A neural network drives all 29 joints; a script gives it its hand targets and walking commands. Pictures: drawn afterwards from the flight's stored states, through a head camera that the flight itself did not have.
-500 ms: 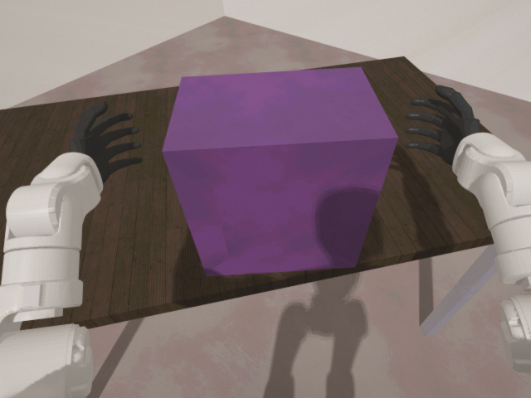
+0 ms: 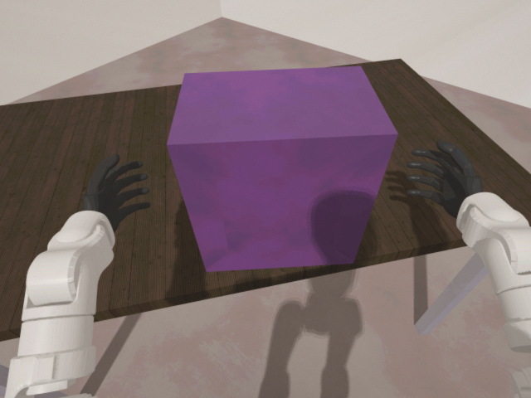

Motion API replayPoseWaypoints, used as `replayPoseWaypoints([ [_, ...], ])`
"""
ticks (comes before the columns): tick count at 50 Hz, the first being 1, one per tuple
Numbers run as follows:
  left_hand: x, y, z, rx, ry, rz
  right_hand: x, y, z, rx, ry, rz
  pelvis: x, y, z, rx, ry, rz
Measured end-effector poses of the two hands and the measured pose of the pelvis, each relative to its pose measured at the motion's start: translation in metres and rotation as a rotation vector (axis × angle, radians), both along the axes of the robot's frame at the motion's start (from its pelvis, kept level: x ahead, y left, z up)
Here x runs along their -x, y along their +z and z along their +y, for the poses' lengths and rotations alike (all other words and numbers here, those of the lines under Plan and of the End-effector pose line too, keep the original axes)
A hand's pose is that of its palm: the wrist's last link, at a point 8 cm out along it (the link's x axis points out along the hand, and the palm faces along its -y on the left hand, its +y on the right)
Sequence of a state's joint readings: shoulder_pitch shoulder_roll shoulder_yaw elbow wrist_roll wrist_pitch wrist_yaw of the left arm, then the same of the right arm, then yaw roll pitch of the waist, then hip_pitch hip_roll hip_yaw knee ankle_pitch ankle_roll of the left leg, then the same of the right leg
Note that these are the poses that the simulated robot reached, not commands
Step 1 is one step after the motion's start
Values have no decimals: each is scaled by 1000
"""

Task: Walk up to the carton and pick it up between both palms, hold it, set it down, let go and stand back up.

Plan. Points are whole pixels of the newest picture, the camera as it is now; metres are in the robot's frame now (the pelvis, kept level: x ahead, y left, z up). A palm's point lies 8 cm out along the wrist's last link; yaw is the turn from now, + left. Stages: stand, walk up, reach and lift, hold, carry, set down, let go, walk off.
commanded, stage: set down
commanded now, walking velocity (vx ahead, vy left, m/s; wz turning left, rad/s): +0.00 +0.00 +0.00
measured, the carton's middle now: (277, 177) +0.45 +0.00 +0.10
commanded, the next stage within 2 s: none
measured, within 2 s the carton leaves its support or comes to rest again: neither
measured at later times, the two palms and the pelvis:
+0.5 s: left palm (108, 277) +0.28 +0.24 +0.08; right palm (459, 259) +0.29 -0.25 +0.08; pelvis +0.02 +0.00 +0.00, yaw -1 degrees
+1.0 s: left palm (115, 320) +0.24 +0.24 +0.03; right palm (458, 310) +0.23 -0.24 +0.03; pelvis +0.03 +0.00 +0.00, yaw -1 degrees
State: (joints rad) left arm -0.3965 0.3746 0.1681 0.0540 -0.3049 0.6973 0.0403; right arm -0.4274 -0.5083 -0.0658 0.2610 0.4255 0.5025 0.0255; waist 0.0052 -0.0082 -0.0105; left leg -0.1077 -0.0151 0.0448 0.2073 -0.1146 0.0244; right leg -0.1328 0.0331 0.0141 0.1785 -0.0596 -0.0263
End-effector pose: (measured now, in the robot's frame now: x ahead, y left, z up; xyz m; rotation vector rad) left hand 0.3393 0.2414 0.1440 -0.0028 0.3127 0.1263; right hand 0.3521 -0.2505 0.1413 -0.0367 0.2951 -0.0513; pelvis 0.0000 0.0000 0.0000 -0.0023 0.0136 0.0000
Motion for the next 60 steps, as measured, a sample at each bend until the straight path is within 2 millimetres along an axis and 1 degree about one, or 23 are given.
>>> replayPoseWaypoints([
  [9,21,-23,-2,-1,-2,2,22,-19,-3,3,9,5,-3,0,0,0,-9,-14],
  [25,61,-66,-1,-22,4,4,63,-64,2,7,28,2,-15,0,2,3,-14,-6],
  [32,75,-84,-2,-29,14,12,80,-81,3,11,31,10,-22,0,3,4,-5,5],
  [37,84,-98,-5,-31,16,59,91,-95,3,13,20,56,-27,-1,4,5,-4,11],
  [47,95,-108,-5,-40,19,144,111,-106,8,13,0,143,-31,0,3,6,-18,11],
  [60,126,-132,-8,-43,29,278,140,-128,8,23,-18,269,-25,0,3,3,-21,20],
])
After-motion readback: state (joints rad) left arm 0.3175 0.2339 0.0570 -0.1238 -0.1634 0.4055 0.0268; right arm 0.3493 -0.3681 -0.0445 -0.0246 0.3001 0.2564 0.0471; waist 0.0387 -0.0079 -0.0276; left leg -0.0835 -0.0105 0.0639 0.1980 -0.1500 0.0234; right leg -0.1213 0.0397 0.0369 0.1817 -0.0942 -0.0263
